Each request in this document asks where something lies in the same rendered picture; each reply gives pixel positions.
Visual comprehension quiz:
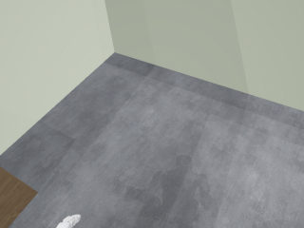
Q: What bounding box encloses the cabinet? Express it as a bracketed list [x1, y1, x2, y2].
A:
[0, 166, 38, 228]

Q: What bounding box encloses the robot left hand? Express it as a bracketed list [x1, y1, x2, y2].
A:
[56, 214, 81, 228]

